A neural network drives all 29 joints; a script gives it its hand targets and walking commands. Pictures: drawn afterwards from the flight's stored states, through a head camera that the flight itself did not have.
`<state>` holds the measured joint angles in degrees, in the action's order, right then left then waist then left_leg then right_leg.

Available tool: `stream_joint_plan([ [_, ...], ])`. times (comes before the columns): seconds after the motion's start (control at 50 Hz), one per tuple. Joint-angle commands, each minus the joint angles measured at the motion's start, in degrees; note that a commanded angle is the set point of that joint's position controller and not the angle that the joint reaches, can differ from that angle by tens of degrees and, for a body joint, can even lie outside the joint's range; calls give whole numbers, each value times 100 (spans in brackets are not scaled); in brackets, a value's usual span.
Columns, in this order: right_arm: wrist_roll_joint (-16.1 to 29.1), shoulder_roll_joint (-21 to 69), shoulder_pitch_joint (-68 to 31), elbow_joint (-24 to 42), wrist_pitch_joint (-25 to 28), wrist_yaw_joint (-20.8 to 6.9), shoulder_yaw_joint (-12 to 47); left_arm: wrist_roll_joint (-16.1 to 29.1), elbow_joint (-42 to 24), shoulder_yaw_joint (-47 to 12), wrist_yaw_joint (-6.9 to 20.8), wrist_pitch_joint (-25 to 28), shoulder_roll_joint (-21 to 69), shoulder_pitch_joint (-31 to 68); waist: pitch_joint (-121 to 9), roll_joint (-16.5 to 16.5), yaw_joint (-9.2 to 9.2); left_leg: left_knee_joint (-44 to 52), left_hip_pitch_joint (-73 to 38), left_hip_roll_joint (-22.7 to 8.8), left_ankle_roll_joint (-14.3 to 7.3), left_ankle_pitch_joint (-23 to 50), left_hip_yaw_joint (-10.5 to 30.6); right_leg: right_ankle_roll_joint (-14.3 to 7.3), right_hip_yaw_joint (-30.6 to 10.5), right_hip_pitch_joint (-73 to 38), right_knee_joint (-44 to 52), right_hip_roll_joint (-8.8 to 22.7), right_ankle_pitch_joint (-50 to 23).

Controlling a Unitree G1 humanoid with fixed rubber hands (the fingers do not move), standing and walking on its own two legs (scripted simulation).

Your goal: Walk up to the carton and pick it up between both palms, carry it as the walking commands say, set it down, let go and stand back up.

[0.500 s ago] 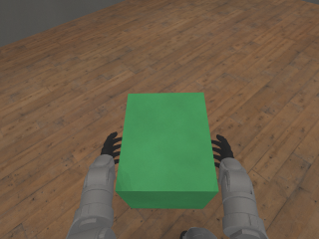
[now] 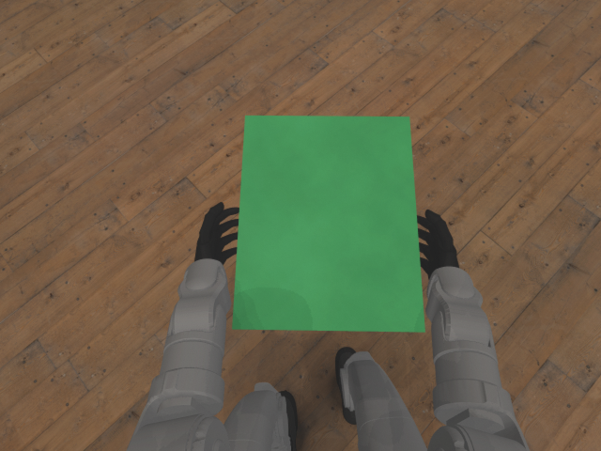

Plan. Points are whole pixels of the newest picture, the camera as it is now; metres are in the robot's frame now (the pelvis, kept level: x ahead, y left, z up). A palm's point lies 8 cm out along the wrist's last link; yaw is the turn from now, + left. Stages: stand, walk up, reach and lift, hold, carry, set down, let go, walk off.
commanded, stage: set down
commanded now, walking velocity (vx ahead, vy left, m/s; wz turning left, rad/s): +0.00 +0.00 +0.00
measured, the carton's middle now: (322, 236) +0.40 -0.06 -0.13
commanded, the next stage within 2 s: none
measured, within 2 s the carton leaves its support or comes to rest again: neither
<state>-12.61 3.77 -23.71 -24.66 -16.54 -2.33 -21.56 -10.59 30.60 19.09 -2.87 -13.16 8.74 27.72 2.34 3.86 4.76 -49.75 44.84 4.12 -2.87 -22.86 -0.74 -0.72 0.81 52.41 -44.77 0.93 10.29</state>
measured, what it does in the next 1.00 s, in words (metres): lowers itself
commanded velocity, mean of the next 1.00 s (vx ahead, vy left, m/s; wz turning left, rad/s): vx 0.00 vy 0.00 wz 0.00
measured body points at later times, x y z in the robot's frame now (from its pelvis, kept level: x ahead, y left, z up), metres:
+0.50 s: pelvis -0.03 -0.02 -0.08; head +0.17 -0.06 +0.32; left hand +0.41 +0.11 -0.14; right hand +0.36 -0.21 -0.16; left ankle +0.00 +0.09 -0.69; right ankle +0.10 -0.11 -0.69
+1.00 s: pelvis -0.03 +0.00 -0.14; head +0.23 -0.03 +0.23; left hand +0.44 +0.10 -0.24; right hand +0.39 -0.22 -0.24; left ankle +0.00 +0.09 -0.69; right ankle +0.10 -0.12 -0.69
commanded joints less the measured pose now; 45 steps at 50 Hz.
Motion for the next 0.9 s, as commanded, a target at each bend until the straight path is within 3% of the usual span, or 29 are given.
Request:
stream_joint_plan([
  [0.0,880,5232,-3424,348,326,-903,3847,524,298,-3308,1415,271,5008,3055,-5057,-517,92,478,956,372,28,1173,821,23,-734,-4303,-681,-515,-2435],
  [0.02,762,5406,-3317,292,332,-858,3757,534,252,-3306,1414,298,5040,3111,-4959,-640,171,404,1116,378,37,1181,840,52,-691,-4205,-776,-551,-2475],
  [0.04,861,5441,-3452,354,378,-814,3893,541,271,-3266,1444,336,5101,3141,-5053,-534,75,316,1233,398,17,1153,835,34,-776,-4191,-819,-519,-2366],
  [0.06,813,5456,-3375,182,359,-803,3793,653,-4,-3394,1467,376,4995,3444,-5260,-547,134,273,1186,403,41,1103,815,43,-712,-4064,-855,-560,-2193],
  [0.08,732,5348,-3247,30,338,-787,3616,497,353,-3244,1525,323,4923,3280,-4968,-485,228,203,1523,378,53,980,813,69,-669,-3774,-897,-576,-2148],
  [0.12,764,5393,-3516,144,361,-734,3747,547,392,-3195,1595,341,4949,3442,-5135,-350,92,24,1898,426,51,658,741,8,-885,-3902,-961,-515,-1843],
  [0.16,844,5614,-3560,101,320,-715,3800,576,190,-3315,1643,348,4815,3684,-5532,-326,89,-107,1937,474,24,566,671,50,-812,-3912,-1072,-557,-1765],
  [0.18,797,5432,-3730,-3,278,-683,3688,481,322,-3048,1674,310,4694,3779,-5192,-280,54,-177,2437,480,22,275,644,54,-863,-3704,-1110,-545,-1477],
  [0.22,795,5654,-3977,153,272,-602,3813,567,353,-3055,1720,320,4733,4027,-5416,-418,33,-423,2622,561,9,125,572,91,-998,-3728,-1114,-559,-1101],
  [0.24,922,5683,-4230,211,219,-598,3923,545,413,-2920,1766,317,4632,4216,-5400,-527,-85,-598,2939,571,-4,-182,497,126,-1062,-3668,-1147,-562,-567],
  [0.26,932,5679,-4268,205,226,-563,3892,541,384,-2982,1775,310,4573,4252,-5547,-454,-111,-620,3005,537,7,-91,523,151,-1025,-3610,-1264,-543,-653],
  [0.28,1038,5666,-4706,388,205,-531,4063,533,509,-2751,1795,274,4587,4310,-5665,-481,-306,-838,3239,579,12,-278,437,129,-1213,-3734,-1248,-513,-50],
  [0.38,1034,5595,-5208,207,54,-441,3977,645,812,-2558,1836,105,4681,4672,-5770,-571,-377,-1167,3380,565,55,-676,454,143,-1129,-3163,-1525,-551,998],
  [0.42,907,5616,-5051,-99,-25,-412,3759,619,875,-2557,1874,64,4593,4825,-5625,-572,-247,-1192,3408,506,53,-645,502,192,-1027,-2801,-1610,-569,854],
  [0.44,973,5726,-5215,165,-34,-393,3880,677,916,-2603,1876,27,4687,4789,-5977,-697,-231,-1288,3431,493,34,-641,498,218,-982,-2938,-1769,-576,728],
  [0.46,941,5673,-5102,117,-41,-397,3883,699,841,-2660,1878,9,4766,4738,-6064,-579,-212,-1360,3540,512,92,-482,468,197,-1017,-3009,-1838,-581,502],
  [0.48,946,5499,-5271,71,-45,-392,3852,830,845,-2776,1897,2,4741,4965,-6083,-596,-95,-1384,3579,513,111,-491,480,195,-888,-2791,-1928,-609,325],
  [0.5,1023,5707,-5289,179,-49,-401,3969,937,761,-2798,1848,26,4824,4974,-6391,-701,-185,-1417,3414,527,79,-395,509,212,-887,-2933,-2018,-596,247],
  [0.52,961,5538,-5084,62,-53,-411,3864,975,762,-2884,1841,7,4888,4924,-6439,-532,-69,-1468,3465,532,118,-274,514,176,-786,-2749,-2177,-609,-96],
  [0.54,995,5529,-5196,79,-23,-388,3897,1102,660,-2977,1805,41,4888,5000,-6512,-683,-47,-1462,3297,548,104,-144,586,184,-686,-2567,-2229,-632,-316],
  [0.56,1060,5505,-5273,296,15,-368,3997,1147,647,-2988,1795,48,4956,4985,-6732,-636,-57,-1640,3420,582,131,-16,519,165,-802,-2686,-2298,-626,-548],
  [0.6,991,5334,-5063,96,84,-399,3813,1135,721,-3111,1683,44,5021,4788,-6461,-469,20,-1550,3355,591,192,314,615,135,-554,-2191,-2517,-708,-1112],
  [0.62,1063,5384,-5090,148,119,-421,3903,1151,647,-3139,1629,90,4978,4795,-6548,-487,-120,-1601,3376,579,205,438,597,118,-604,-2238,-2563,-723,-1264],
  [0.7,1035,5201,-4810,-210,215,-501,3560,1106,508,-3238,1413,222,4945,4826,-6438,-361,27,-1745,3304,542,270,601,745,67,-513,-1481,-2839,-758,-1182],
  [0.74,1171,4939,-5371,99,348,-499,3631,1089,703,-3203,1312,233,4911,4772,-6547,-232,-77,-1898,3317,535,292,898,804,51,-473,-1160,-3058,-743,-1301],
  [0.76,1208,4840,-5383,55,362,-508,3635,1098,576,-3249,1272,275,4827,4957,-6466,-382,4,-1949,3406,541,289,901,816,71,-462,-1095,-3065,-787,-1352],
  [0.8,1272,4798,-5460,45,395,-510,3689,1057,651,-3127,1171,324,4877,4739,-6459,-344,-211,-2071,3400,593,296,1000,755,57,-485,-1019,-3203,-793,-1347],
  [0.84,1277,4736,-5427,-52,403,-491,3550,1120,308,-3331,1061,362,4585,5172,-6849,-243,-98,-2220,3306,568,354,1155,771,74,-414,-790,-3358,-826,-1327],
  [0.88,1351,4665,-5487,-149,398,-477,3526,1120,459,-3308,1014,348,4702,5020,-6770,-92,-70,-2368,3365,603,334,998,649,61,-463,-734,-3380,-819,-1279],
])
